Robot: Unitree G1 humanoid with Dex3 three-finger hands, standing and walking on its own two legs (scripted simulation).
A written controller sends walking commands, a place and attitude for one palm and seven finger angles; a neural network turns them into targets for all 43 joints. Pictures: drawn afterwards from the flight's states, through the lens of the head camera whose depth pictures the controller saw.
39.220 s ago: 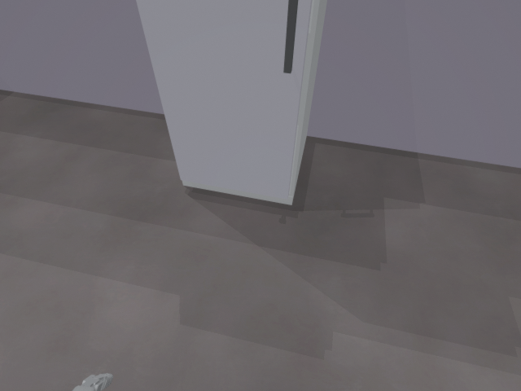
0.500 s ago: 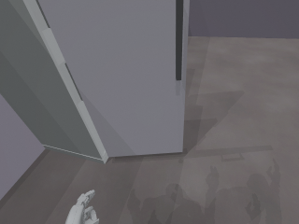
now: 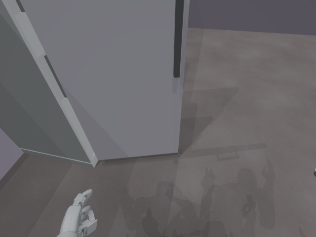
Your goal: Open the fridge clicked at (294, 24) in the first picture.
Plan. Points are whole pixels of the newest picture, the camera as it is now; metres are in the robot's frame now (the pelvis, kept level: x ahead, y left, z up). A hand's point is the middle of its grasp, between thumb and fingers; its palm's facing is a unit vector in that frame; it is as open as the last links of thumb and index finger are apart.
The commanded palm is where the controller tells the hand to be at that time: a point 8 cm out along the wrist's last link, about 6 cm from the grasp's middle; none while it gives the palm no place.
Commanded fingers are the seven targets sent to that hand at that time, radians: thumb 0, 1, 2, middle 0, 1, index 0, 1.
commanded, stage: let the arm hang, fingers relaxed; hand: right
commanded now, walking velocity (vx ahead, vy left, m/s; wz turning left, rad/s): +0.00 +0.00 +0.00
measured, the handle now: (177, 35) +0.76 -0.02 +0.17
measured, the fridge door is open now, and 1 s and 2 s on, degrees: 71 71 71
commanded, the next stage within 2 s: look to check the result in 1.14 s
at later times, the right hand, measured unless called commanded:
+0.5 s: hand out of the picture +0.03 -0.22 -0.16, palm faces +0.06 +0.98 -0.20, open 7.0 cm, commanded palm none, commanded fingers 0.00 -0.90 -0.90 0.20 0.30 0.20 0.30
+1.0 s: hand out of the picture +0.03 -0.23 -0.15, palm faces +0.02 +0.98 -0.18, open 7.3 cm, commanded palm none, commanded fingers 0.00 -0.90 -0.90 0.20 0.30 0.20 0.30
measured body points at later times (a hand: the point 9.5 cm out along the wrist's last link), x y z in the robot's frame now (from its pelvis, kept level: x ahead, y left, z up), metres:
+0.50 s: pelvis +0.02 -0.03 +0.02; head +0.06 -0.05 +0.47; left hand +0.06 +0.21 -0.12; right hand +0.03 -0.27 -0.14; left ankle +0.02 +0.10 -0.72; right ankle +0.02 -0.14 -0.72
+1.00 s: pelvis +0.02 -0.05 +0.02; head +0.03 -0.06 +0.47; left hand +0.01 +0.16 -0.13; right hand +0.03 -0.28 -0.14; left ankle +0.02 +0.10 -0.72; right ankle +0.02 -0.14 -0.72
